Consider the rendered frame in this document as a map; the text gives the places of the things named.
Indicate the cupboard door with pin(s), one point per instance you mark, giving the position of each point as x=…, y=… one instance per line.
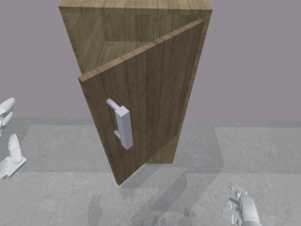
x=152, y=82

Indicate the right robot hand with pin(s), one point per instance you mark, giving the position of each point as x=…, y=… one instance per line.
x=243, y=210

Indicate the left robot hand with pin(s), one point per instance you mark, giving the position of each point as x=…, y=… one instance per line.
x=12, y=163

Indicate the handle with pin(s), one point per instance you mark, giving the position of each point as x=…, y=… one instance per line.
x=124, y=124

